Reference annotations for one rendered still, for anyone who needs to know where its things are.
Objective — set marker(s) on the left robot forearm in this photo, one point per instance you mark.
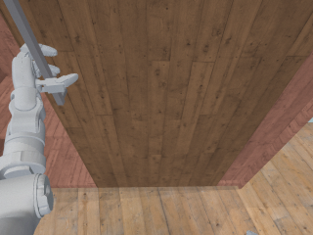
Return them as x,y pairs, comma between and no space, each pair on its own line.
24,144

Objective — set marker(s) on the robot left upper arm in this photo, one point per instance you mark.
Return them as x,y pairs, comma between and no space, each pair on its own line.
24,200

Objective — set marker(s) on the left robot hand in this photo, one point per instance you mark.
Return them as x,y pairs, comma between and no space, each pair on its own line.
25,71

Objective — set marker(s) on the handle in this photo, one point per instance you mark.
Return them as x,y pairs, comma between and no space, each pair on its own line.
15,9

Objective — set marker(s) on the wardrobe door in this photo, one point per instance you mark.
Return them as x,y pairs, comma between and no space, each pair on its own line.
168,91
294,98

